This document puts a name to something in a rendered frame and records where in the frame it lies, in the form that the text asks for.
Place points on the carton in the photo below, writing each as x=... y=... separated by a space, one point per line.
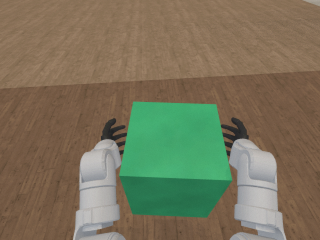
x=174 y=161

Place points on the robot right hand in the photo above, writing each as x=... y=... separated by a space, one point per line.
x=240 y=133

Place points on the robot left hand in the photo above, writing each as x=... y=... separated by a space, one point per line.
x=108 y=132

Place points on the right robot forearm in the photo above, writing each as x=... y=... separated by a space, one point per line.
x=257 y=200

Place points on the left robot forearm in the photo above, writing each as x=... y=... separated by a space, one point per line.
x=98 y=206

